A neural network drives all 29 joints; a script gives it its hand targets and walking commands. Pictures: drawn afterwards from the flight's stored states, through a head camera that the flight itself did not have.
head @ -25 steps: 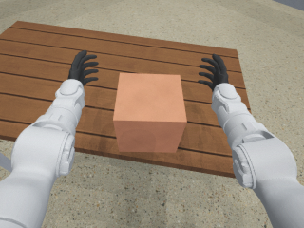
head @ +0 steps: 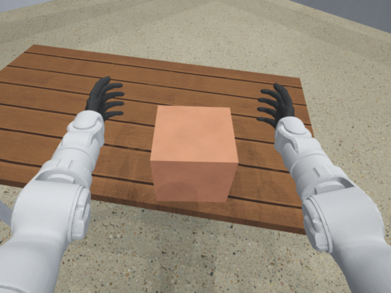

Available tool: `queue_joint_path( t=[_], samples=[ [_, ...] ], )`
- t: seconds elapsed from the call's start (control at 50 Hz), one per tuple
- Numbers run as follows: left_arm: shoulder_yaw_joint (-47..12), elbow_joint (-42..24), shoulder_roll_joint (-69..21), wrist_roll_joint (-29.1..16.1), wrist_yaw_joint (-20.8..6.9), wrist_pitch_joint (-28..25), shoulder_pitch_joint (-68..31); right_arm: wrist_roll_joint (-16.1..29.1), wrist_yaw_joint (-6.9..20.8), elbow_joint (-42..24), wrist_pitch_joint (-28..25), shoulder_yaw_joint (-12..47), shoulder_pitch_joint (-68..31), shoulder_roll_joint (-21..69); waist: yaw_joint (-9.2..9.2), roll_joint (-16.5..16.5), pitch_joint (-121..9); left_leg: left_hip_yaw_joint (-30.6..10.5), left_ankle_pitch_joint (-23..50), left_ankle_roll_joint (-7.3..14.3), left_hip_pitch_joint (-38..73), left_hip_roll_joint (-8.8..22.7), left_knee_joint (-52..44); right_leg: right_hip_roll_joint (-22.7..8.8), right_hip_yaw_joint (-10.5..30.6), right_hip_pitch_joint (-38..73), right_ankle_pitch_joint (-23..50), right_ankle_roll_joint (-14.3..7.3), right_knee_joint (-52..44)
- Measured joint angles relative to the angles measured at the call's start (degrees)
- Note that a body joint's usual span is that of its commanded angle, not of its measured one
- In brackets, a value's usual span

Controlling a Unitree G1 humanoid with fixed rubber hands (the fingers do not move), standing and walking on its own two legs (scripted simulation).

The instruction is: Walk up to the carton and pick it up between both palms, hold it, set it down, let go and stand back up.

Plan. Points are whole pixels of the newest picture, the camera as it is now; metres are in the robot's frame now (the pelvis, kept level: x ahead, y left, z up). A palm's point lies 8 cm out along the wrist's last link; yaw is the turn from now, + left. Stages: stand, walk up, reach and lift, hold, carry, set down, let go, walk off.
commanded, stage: set down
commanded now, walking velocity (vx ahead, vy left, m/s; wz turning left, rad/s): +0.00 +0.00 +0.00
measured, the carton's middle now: (192, 154) +0.45 +0.05 -0.01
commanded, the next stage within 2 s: none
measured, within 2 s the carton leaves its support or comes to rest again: neither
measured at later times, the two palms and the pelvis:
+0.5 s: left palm (94, 152) +0.36 +0.25 +0.08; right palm (281, 164) +0.38 -0.14 +0.08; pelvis +0.00 +0.00 +0.00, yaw +0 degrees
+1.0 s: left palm (85, 201) +0.28 +0.26 +0.01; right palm (278, 209) +0.31 -0.15 +0.01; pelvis +0.00 +0.00 +0.00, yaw +0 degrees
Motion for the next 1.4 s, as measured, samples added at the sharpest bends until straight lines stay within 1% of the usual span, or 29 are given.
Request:
queue_joint_path(
  t=[0.04,0.1,0.16,0.24,0.32,0.42,0.5,0.6,0.7,0.78,0.84,0.9,0.96,1.04,1.16,1.26,1.32,1.4],
  samples=[
    [0.91,-2.22,-0.83,0.86,-0.07,-0.84,3.93,0.24,-0.05,-1.74,-1.09,0.28,3.42,0.52,0.25,-0.05,0.78,0.03,-0.08,-0.03,1.16,0.04,-0.14,0.06,0.05,1.19,-0.02,-0.05,-0.25],
    [1.39,-6.56,-1.73,0.58,0.53,-1.77,9.69,-0.20,-0.13,-5.85,-2.11,-0.53,8.65,1.61,0.49,-0.12,1.61,-0.03,-0.16,-0.12,1.56,0.13,0.07,0.14,-0.01,1.66,-0.06,-0.14,-0.16],
    [1.11,-11.34,-2.02,-0.82,1.59,-2.15,14.09,-1.85,-0.31,-10.73,-2.33,-2.39,12.74,2.97,0.37,-0.03,1.80,-0.23,-0.09,-0.19,0.62,0.18,0.50,0.16,-0.24,0.80,-0.02,-0.27,0.23],
    [1.14,-16.15,-2.13,-1.92,2.37,-1.97,17.09,-4.74,-0.86,-15.62,-1.85,-4.56,15.68,4.62,-0.11,0.39,1.14,-0.47,0.06,-0.18,-0.77,0.19,0.96,0.15,-0.50,-0.49,0.08,-0.38,0.62],
    [2.59,-18.50,-2.54,-0.51,1.61,-1.28,18.09,-5.99,-1.68,-17.47,-1.43,-4.44,17.09,5.28,-0.60,0.65,0.90,-0.42,-0.05,-0.10,0.42,0.13,0.82,0.11,-0.41,0.63,-0.08,-0.29,0.61],
    [5.25,-19.54,-3.70,3.00,0.25,-0.58,19.97,-4.84,-2.09,-17.41,-2.12,-2.28,20.06,5.03,-0.58,0.42,2.03,-0.10,-0.59,-0.05,5.24,0.03,0.09,0.07,0.00,5.16,-0.76,-0.18,0.27],
    [6.09,-19.63,-4.63,4.33,-0.14,-1.22,23.32,-4.48,-1.81,-17.72,-3.43,-1.54,24.07,5.28,-0.34,0.07,3.12,-0.05,-1.14,-0.03,8.30,-0.05,-0.07,0.02,0.08,8.12,-1.43,-0.22,0.34],
    [5.42,-22.15,-5.42,3.88,0.44,-3.35,29.43,-5.21,-1.03,-20.61,-5.45,-2.26,29.50,6.54,-0.22,-0.35,4.80,-0.20,-1.41,-0.11,9.16,-0.10,0.28,-0.04,-0.07,8.96,-1.85,-0.33,0.86],
    [4.10,-28.40,-5.74,2.35,1.19,-5.17,35.97,-6.46,-0.43,-26.04,-7.04,-3.33,34.36,7.84,-0.48,-0.32,5.86,-0.28,-1.35,-0.17,8.30,-0.03,0.62,0.00,-0.14,8.23,-1.65,-0.36,0.93],
    [3.55,-32.60,-5.74,1.80,1.28,-6.56,39.99,-7.42,-0.05,-29.56,-7.94,-3.49,37.72,8.14,-0.76,-0.10,5.56,-0.21,-1.32,-0.06,8.19,-0.11,0.48,-0.06,-0.06,8.11,-1.56,-0.27,0.78],
    [3.35,-33.70,-5.70,1.74,1.15,-7.79,42.06,-8.02,0.30,-30.67,-8.52,-3.37,40.09,8.07,-0.81,0.02,5.05,-0.13,-1.38,0.08,8.87,-0.25,0.19,-0.18,0.04,8.70,-1.70,-0.17,0.66],
    [3.60,-30.95,-5.69,2.27,0.57,-9.24,41.96,-8.23,0.85,-29.86,-9.10,-3.43,41.86,7.90,-0.31,-0.06,5.39,-0.04,-1.63,0.22,9.80,-0.39,0.25,-0.32,0.13,9.49,-2.07,-0.09,1.00],
    [3.00,-28.84,-5.31,1.97,0.85,-10.95,42.24,-8.42,1.46,-29.06,-10.27,-3.39,43.48,8.08,0.09,-0.31,6.30,-0.05,-1.86,0.27,10.12,-0.52,0.59,-0.48,0.12,9.67,-2.50,-0.08,1.69],
    [1.74,-30.60,-5.38,2.19,1.48,-12.91,45.96,-8.55,1.99,-29.83,-12.88,-2.84,46.86,8.72,-0.06,-0.21,7.40,-0.27,-2.36,0.18,10.28,-0.50,1.28,-0.47,-0.07,10.16,-2.79,-0.06,1.83],
    [0.70,-36.51,-7.06,3.82,1.22,-10.82,53.88,-9.06,2.14,-31.97,-15.14,-2.14,52.77,8.49,-0.41,0.61,8.63,-0.15,-3.00,0.25,11.90,-0.40,1.37,-0.32,0.13,12.21,-2.74,0.17,0.85],
    [-0.35,-41.07,-7.32,3.95,1.61,-8.11,57.65,-9.73,2.64,-35.10,-14.42,-2.58,56.48,7.30,-0.20,0.82,9.14,0.35,-2.98,0.46,13.47,-0.46,0.66,-0.35,0.67,13.42,-2.69,0.30,0.51],
    [-0.74,-42.10,-6.73,3.63,2.03,-6.85,58.09,-10.26,3.21,-36.43,-13.21,-2.94,57.77,6.92,0.12,0.58,9.19,0.74,-2.76,0.48,14.20,-0.47,0.06,-0.36,1.06,13.72,-2.68,0.24,0.56],
    [-0.86,-41.46,-5.88,3.11,2.22,-5.45,57.55,-11.04,3.78,-37.05,-11.39,-3.01,58.51,6.97,0.35,0.16,9.26,1.10,-2.43,0.44,14.94,-0.49,-0.70,-0.37,1.42,13.95,-2.70,0.12,0.69]
  ],
)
